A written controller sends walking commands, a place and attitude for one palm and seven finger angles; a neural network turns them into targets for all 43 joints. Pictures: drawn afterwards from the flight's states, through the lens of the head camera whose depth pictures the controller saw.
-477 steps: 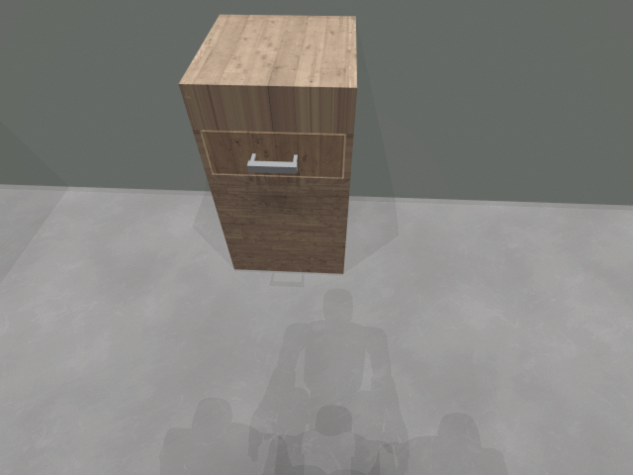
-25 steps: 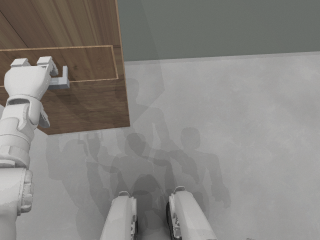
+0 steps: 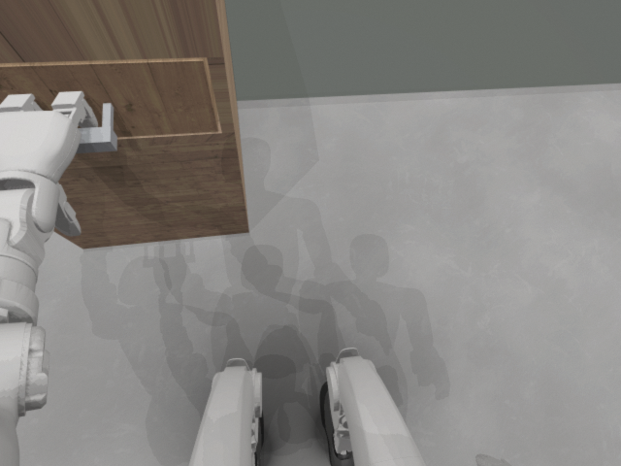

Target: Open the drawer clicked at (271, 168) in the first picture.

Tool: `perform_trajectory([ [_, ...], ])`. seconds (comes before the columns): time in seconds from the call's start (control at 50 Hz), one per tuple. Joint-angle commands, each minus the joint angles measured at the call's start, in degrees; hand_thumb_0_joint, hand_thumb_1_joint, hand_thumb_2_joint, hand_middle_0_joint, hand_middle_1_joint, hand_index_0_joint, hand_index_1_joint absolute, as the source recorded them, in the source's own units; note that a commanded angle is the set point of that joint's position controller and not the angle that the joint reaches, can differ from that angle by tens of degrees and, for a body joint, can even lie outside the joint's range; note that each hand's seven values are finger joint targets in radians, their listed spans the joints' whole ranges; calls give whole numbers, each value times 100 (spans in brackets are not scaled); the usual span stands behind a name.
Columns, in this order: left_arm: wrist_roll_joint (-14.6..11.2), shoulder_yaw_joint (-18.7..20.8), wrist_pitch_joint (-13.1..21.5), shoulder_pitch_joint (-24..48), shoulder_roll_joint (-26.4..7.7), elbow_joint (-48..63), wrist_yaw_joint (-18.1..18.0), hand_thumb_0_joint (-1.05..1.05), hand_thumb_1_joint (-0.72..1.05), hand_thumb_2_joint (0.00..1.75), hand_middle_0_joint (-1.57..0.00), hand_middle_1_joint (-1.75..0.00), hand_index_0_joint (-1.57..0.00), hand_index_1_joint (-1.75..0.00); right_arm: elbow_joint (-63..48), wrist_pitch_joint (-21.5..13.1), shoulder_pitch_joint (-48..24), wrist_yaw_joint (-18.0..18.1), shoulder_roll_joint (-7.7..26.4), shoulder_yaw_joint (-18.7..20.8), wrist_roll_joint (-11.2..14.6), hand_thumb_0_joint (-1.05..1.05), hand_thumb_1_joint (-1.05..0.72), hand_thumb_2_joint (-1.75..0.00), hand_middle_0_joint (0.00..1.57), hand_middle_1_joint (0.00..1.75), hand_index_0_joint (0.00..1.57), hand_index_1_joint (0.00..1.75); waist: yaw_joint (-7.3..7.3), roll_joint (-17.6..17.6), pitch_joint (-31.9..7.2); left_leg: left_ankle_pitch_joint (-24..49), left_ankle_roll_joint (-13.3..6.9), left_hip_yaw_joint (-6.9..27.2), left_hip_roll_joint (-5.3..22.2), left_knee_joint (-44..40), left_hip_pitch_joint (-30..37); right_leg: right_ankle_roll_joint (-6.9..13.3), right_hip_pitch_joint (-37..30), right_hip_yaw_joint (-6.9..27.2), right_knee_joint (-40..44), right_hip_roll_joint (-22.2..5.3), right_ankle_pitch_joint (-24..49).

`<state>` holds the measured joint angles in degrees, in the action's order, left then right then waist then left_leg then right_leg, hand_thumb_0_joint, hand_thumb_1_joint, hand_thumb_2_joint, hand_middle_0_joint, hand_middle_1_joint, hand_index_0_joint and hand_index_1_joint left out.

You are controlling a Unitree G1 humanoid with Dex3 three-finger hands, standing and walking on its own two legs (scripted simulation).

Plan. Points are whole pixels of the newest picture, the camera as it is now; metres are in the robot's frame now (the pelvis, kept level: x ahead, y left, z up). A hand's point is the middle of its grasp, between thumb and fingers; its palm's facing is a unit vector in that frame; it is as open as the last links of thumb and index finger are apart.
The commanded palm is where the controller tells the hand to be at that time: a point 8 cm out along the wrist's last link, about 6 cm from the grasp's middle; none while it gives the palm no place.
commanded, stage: lower the fingers behind the handle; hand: left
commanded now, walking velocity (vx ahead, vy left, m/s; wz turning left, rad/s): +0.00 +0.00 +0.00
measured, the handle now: (58, 128) +0.54 +0.31 -0.03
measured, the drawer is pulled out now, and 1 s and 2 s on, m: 0.00 0.00 0.03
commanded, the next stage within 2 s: close the thumb around the handle in 0.64 s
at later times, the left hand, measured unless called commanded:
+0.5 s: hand (66, 169) +0.49 +0.31 -0.06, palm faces -0.09 -0.02 -1.00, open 13.8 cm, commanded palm +0.50 +0.27 -0.01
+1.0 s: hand (70, 168) +0.49 +0.30 -0.06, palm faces -0.08 -0.02 -1.00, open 11.9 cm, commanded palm +0.50 +0.27 -0.01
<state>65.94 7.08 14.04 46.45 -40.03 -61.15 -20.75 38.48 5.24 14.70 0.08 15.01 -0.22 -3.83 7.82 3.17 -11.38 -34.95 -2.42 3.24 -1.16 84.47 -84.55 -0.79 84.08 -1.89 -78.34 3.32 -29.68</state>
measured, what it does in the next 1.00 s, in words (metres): stands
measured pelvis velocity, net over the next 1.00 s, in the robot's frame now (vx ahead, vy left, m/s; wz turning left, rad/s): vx -0.01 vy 0.00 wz -0.01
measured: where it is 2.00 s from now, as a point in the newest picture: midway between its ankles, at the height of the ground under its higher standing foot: (294, 452)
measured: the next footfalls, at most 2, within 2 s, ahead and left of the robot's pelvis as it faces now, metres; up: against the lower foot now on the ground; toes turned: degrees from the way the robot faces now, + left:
none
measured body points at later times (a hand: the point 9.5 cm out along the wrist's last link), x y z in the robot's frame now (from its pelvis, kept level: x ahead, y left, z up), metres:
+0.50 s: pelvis -0.01 +0.00 -0.02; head +0.19 +0.04 +0.39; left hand +0.49 +0.31 +0.00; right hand +0.04 -0.26 -0.14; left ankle +0.02 +0.09 -0.57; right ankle +0.05 -0.13 -0.57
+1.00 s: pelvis -0.01 +0.00 -0.01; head +0.19 +0.03 +0.39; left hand +0.49 +0.30 +0.00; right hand +0.04 -0.27 -0.14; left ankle +0.02 +0.09 -0.57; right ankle +0.05 -0.13 -0.57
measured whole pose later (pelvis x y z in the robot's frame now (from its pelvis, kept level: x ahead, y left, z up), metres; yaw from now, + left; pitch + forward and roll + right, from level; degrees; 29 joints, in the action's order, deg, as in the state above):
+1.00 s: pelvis -0.01 +0.00 -0.01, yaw +0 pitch +36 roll -6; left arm 66.0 6.8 9.8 48.2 -39.0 -60.5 -22.3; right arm 38.1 6.4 14.0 -0.9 14.3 -0.7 -3.8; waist 8.0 3.4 -11.0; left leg -35.7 -2.4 3.6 -1.0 88.0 -88.0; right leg -0.8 87.4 -2.4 -81.5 3.4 -30.2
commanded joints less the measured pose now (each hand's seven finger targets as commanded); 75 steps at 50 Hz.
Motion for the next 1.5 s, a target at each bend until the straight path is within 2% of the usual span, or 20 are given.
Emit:
perform_trajectory([
  [0.0, -61, 577, 190, 1899, -1777, 997, -420, 0, -50, 30, -30, -120, -30, -120, -200, 34, 1004, 99, 1093, 352, -51, 0, -90, -90, 20, 30, 20, 30, 32, 812, -3054, 2483, -15, 82, 161, -752, 2370, 378, -1308, -133, 490, 31, 1302],
  [0.04, -45, 704, 141, 1736, -1801, 961, -561, 0, -50, 30, -30, -120, -30, -120, -228, 87, 981, 35, 1097, 352, -85, 0, -90, -90, 20, 30, 20, 30, -87, 1048, -3160, 2690, 23, 72, 157, -737, 2454, 394, -1291, -138, 394, 18, 1427],
  [0.08, -4, 721, 32, 1627, -1758, 1001, -698, 0, -50, 30, -30, -120, -30, -120, -298, 148, 995, -17, 1098, 355, -79, 0, -90, -90, 20, 30, 20, 30, -122, 1006, -3317, 2883, 48, 97, 172, -706, 2528, 388, -1340, -162, 316, 27, 1571],
  [0.14, 16, 584, -177, 1772, -1546, 809, -837, 0, -50, 30, -30, -120, -30, -120, -267, 165, 1006, -60, 1113, 386, -76, 0, -90, -90, 20, 30, 20, 30, 31, 748, -3249, 2765, 33, 154, 199, -678, 2419, 352, -1241, -192, 315, 16, 1530],
  [0.18, 45, 456, -273, 2130, -1526, 935, -852, 0, -50, 30, -30, -120, -30, -120, -241, 147, 1024, -73, 1137, 392, -67, 0, -90, -90, 20, 30, 20, 30, 114, 871, -3360, 2572, 42, 180, 209, -657, 2449, 336, -1139, -209, 306, 16, 1359],
  [0.24, 16, 529, -343, 2162, -1649, 1050, -753, 0, -50, 30, -30, -120, -30, -120, -202, 130, 1071, -65, 1159, 407, -64, 0, -90, -90, 20, 30, 20, 30, 76, 969, -3748, 2715, 80, 240, 216, -693, 2749, 345, -1228, -235, 264, 5, 1420],
  [0.32, -70, 319, -513, 2155, -1466, 940, -537, 0, -50, 30, -30, -120, -30, -120, -199, 135, 1071, -43, 1142, 389, -9, 0, -90, -90, 20, 30, 20, 30, 145, 786, -3456, 2425, 49, 227, 208, -763, 2628, 330, -1186, -254, 399, 31, 1231],
  [0.48, -15, 292, -314, 2276, -1648, 1000, -294, 0, -50, 30, -30, -120, -30, -120, -273, 83, 982, 39, 1107, 285, 6, 0, -90, -90, 20, 30, 20, 30, 134, 977, -3015, 2037, 28, 209, 187, -785, 2326, 384, -968, -225, 384, 35, 888],
  [0.5, -24, 307, -276, 2162, -1596, 1018, -298, 0, -50, 30, -30, -120, -30, -120, -302, 79, 995, 31, 1091, 291, 3, 0, -90, -90, 20, 30, 20, 30, 69, 1015, -3116, 2071, 25, 196, 175, -777, 2361, 393, -1006, -220, 370, 40, 887],
  [0.6, -18, 267, -123, 2175, -1409, 1138, -401, 0, -50, 30, -30, -120, -30, -120, -277, 78, 1056, 23, 1092, 353, -26, 0, -90, -90, 20, 30, 20, 30, 110, 1021, -3266, 2357, 85, 305, 221, -723, 2609, 389, -794, -256, 293, 33, 980],
  [0.72, -27, 249, -252, 2238, -1300, 1147, -549, 0, -50, 30, -30, -120, -30, -120, -213, 114, 1142, -8, 1109, 412, -38, 0, -90, -90, 20, 30, 20, 30, 136, 969, -3484, 2590, 117, 333, 235, -701, 2766, 376, -861, -257, 304, 40, 1150],
  [0.76, -34, 194, -314, 2350, -1252, 1146, -536, 0, -39, 35, -31, -121, -31, -121, -158, 118, 1154, -14, 1108, 420, -30, 0, -90, -90, 20, 30, 20, 30, 167, 1124, -3441, 2653, 156, 350, 249, -737, 2882, 378, -770, -284, 313, 26, 1158],
  [0.86, -30, 223, -427, 2264, -1397, 1065, -451, 0, -11, 47, -33, -124, -33, -124, -189, 131, 1115, -3, 1091, 368, -9, 0, -90, -90, 20, 30, 20, 30, 108, 1025, -3452, 2444, 70, 237, 200, -781, 2676, 381, -1093, -237, 395, 41, 1151],
  [0.94, -38, 344, -385, 2137, -1570, 1087, -388, 0, 12, 56, -34, -127, -34, -127, -186, 114, 1075, 22, 1080, 338, -12, 0, -90, -90, 20, 30, 20, 30, 104, 799, -3363, 2402, 7, 157, 196, -736, 2451, 370, -1329, -191, 431, 45, 1296],
  [0.96, -60, 274, -357, 2134, -1497, 1109, -367, 0, 17, 59, -35, -127, -35, -127, -214, 105, 1052, 19, 1052, 327, -4, 0, -90, -90, 20, 30, 20, 30, 98, 933, -3310, 2365, -9, 95, 175, -727, 2392, 363, -1360, -169, 445, 41, 1298],
  [1.1, -59, 384, -203, 1997, -1606, 993, -439, 0, 56, 76, -38, -131, -38, -131, -282, 70, 970, 26, 1061, 306, -7, 0, -90, -90, 20, 30, 20, 30, 98, 763, -3100, 2151, -48, 50, 163, -638, 2041, 354, -1299, -133, 395, 50, 1181],
  [1.16, -50, 529, -168, 1924, -1759, 1080, -500, 0, 73, 83, -39, -133, -39, -133, -300, 84, 986, 9, 1074, 308, -14, 0, -90, -90, 20, 30, 20, 30, -12, 923, -3401, 2357, -22, 32, 147, -628, 2173, 360, -1441, -119, 318, 40, 1354],
  [1.22, -40, 515, -212, 1955, -1720, 1002, -550, 0, 90, 90, -40, -135, -40, -135, -291, 84, 1002, 10, 1097, 336, -13, 0, -90, -90, 20, 30, 20, 30, 62, 712, -3360, 2366, -26, 62, 163, -584, 2111, 335, -1384, -135, 299, 41, 1380],
  [1.38, -69, 520, -378, 2020, -1689, 1108, -563, 0, 90, 90, -40, -135, -40, -135, -265, 116, 1071, -16, 1119, 361, 11, 0, -90, -90, 20, 30, 20, 30, 3, 873, -3646, 2647, 27, 133, 173, -682, 2509, 336, -1426, -182, 304, 22, 1519],
  [1.48, -100, 370, -401, 2158, -1577, 1007, -498, 0, 90, 90, -40, -135, -40, -135, -250, 100, 1029, -5, 1104, 337, 29, 0, -90, -90, 20, 30, 20, 30, 109, 779, -3402, 2287, -11, 124, 173, -711, 2323, 326, -1327, -184, 379, 29, 1250],
])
